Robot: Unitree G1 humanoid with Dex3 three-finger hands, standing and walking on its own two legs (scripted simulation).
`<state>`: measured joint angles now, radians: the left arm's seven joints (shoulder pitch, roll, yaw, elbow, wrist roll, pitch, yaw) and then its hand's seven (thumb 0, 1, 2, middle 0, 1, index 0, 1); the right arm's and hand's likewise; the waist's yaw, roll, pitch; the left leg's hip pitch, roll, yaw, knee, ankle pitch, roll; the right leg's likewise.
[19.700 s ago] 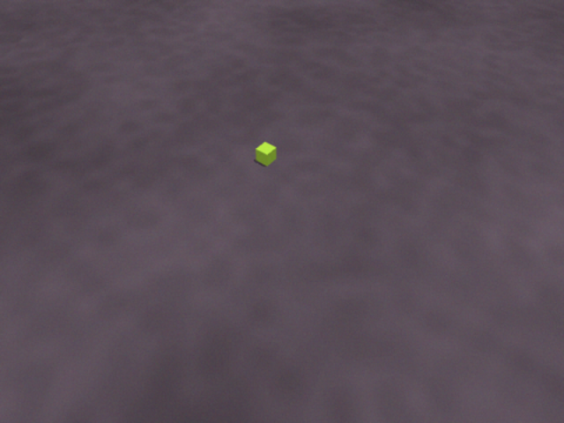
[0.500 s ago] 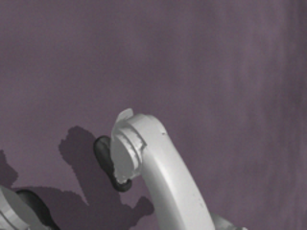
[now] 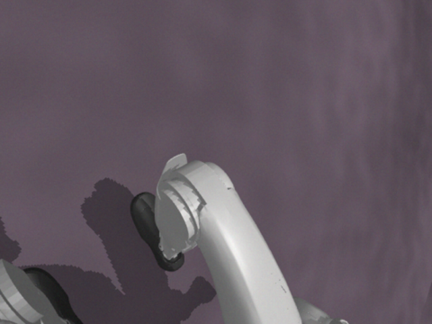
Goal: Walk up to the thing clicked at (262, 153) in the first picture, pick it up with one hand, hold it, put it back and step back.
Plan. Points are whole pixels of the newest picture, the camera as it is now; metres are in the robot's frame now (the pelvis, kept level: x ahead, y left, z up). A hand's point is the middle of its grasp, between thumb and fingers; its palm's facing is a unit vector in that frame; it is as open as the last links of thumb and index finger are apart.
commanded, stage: rest palm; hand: left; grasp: from above
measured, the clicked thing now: out of the picture +0.48 +0.34 -0.29
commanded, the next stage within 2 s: close in 0.96 s
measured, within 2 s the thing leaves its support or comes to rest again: neither
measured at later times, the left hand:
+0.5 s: hand out of the picture +0.47 +0.33 -0.27, palm faces -0.06 -0.46 -0.88, open 13.9 cm
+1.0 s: hand out of the picture +0.47 +0.33 -0.27, palm faces -0.05 -0.45 -0.89, open 14.0 cm
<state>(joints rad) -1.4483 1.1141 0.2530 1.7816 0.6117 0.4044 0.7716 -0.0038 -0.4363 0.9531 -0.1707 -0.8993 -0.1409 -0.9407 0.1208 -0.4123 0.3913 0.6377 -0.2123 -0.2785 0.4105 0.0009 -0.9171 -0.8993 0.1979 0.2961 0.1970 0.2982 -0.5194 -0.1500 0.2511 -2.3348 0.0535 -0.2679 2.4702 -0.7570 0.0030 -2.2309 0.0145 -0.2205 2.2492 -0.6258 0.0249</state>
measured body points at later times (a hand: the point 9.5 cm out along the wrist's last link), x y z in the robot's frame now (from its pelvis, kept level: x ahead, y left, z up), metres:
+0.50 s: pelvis +0.00 +0.00 +0.00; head +0.33 +0.12 +0.28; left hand +0.48 +0.35 -0.22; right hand +0.00 -0.24 -0.03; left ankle +0.05 +0.12 -0.30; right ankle +0.12 -0.11 -0.30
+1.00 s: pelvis +0.00 +0.00 +0.00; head +0.33 +0.12 +0.28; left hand +0.47 +0.35 -0.22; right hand +0.00 -0.24 -0.03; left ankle +0.05 +0.12 -0.30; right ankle +0.12 -0.11 -0.30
